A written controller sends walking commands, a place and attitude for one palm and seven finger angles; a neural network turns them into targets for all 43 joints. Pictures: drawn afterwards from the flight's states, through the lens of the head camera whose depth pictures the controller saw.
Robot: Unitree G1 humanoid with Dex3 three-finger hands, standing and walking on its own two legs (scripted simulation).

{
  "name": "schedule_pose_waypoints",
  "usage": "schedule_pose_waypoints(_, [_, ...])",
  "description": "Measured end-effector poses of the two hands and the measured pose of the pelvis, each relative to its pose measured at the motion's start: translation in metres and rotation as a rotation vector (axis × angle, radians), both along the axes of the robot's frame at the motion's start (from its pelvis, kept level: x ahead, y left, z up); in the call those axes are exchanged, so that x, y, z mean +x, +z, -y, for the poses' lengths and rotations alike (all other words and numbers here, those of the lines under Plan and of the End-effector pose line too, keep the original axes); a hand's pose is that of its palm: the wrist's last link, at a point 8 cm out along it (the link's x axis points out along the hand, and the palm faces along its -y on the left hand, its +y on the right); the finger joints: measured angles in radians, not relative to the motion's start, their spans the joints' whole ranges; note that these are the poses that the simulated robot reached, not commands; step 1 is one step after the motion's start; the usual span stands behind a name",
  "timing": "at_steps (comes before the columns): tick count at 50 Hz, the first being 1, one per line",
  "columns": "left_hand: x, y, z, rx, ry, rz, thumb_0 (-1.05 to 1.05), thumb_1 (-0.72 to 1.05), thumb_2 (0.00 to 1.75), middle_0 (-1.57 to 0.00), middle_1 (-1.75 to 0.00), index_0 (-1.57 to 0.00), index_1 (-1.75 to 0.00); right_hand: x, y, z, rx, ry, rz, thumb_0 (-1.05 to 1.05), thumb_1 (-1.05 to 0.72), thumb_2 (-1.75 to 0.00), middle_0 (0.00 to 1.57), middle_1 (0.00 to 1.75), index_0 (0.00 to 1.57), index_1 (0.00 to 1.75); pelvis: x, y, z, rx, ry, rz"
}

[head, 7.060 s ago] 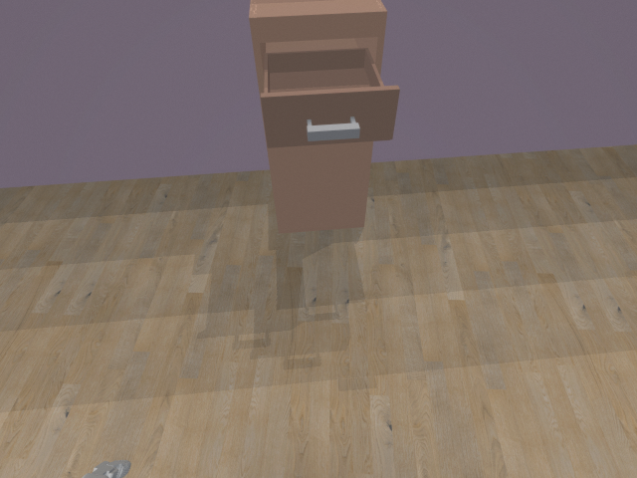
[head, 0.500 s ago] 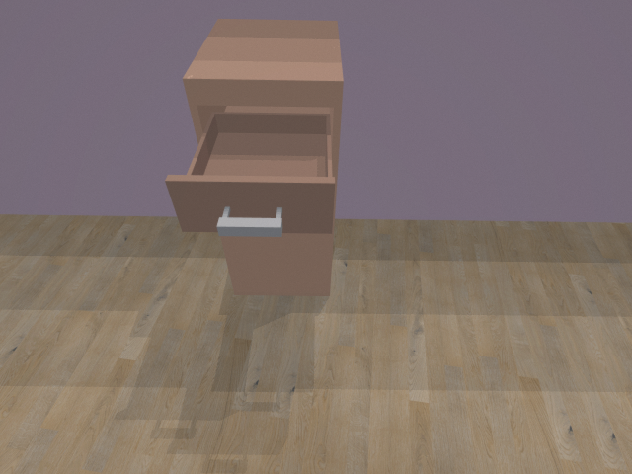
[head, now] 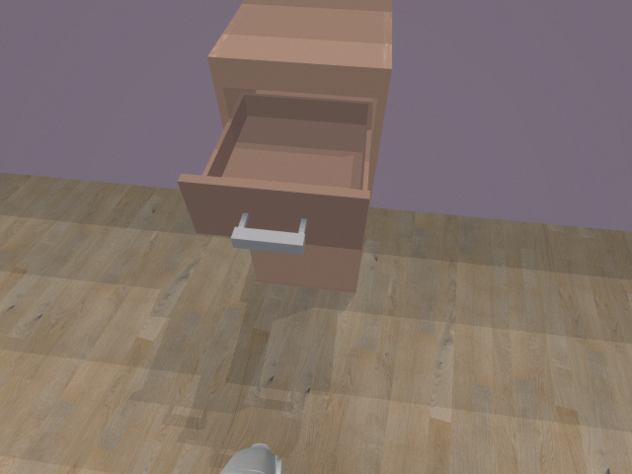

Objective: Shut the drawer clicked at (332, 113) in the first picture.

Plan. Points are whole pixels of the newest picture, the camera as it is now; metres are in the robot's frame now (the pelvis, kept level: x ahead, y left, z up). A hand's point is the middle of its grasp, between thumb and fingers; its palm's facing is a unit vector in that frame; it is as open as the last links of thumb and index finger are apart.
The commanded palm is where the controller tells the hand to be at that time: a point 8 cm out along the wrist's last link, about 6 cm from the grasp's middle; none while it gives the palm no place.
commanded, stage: take the last steps up to it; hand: left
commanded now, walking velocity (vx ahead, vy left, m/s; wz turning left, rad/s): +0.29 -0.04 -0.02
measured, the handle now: (271, 230) +0.50 +0.14 -0.05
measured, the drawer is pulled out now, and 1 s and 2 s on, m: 0.30 0.30 0.30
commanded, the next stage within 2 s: come to a stop and stand still in 0.38 s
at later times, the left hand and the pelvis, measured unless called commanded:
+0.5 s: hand (221, 371) +0.28 +0.19 -0.16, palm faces -0.04 -0.97 -0.22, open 7.3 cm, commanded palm none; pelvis +0.16 +0.00 +0.00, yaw -3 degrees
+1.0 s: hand (205, 405) +0.23 +0.21 -0.18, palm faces +0.03 -0.96 -0.28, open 7.3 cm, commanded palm none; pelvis +0.16 +0.01 -0.02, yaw +0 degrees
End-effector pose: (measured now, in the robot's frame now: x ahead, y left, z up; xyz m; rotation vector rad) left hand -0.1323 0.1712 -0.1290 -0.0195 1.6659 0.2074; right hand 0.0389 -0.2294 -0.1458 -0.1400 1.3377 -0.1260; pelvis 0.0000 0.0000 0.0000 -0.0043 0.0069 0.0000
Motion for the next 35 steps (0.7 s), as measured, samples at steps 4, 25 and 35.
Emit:
schedule_pose_waypoints(4, [0.019,-0.015,-0.014,-0.029,0.018,-0.051,0.0,0.91,0.9,-0.21,-0.3,-0.2,-0.3,0.081,-0.002,-0.02,-0.028,0.056,0.137,0.01,-0.93,-0.9,0.2,0.29,0.2,0.3,0.034,-0.015,-0.019,-0.008,-0.009,-0.002])
schedule_pose_waypoints(25, [0.408,0.003,-0.069,0.121,-0.267,0.527,0.0,0.92,0.9,-0.2,-0.3,-0.19,-0.3,0.087,0.002,-0.008,-0.019,-0.127,-0.047,-0.01,-0.93,-0.9,0.2,0.29,0.21,0.3,0.161,-0.001,-0.003,0.027,-0.046,0.029])
schedule_pose_waypoints(35, [0.433,-0.002,-0.016,0.128,-0.282,0.486,0.0,0.91,0.9,-0.2,-0.3,-0.2,-0.3,0.098,-0.019,0.015,0.028,-0.164,-0.193,0.0,-0.91,-0.9,0.2,0.29,0.2,0.3,0.194,-0.008,0.027,0.03,-0.027,0.038])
